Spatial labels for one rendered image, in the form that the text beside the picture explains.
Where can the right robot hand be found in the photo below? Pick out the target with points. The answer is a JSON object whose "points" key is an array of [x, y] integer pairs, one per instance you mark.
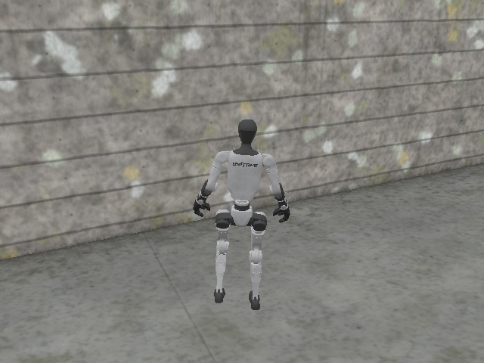
{"points": [[281, 212]]}

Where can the right robot forearm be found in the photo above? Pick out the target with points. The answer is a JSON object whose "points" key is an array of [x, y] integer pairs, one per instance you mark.
{"points": [[281, 199]]}

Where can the left robot forearm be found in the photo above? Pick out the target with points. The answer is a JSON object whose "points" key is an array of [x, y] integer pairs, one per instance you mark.
{"points": [[203, 195]]}

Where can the left robot hand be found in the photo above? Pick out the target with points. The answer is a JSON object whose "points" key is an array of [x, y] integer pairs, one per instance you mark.
{"points": [[203, 206]]}

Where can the left robot upper arm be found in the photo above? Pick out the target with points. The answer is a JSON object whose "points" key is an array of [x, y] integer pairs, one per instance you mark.
{"points": [[221, 157]]}

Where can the right robot upper arm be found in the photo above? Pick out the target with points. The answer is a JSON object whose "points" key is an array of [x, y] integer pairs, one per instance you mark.
{"points": [[272, 171]]}

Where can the robot left shin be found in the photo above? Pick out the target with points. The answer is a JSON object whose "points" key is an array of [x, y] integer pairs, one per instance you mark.
{"points": [[220, 267]]}

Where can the humanoid robot torso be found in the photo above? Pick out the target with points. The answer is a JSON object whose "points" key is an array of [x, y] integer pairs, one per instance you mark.
{"points": [[244, 173]]}

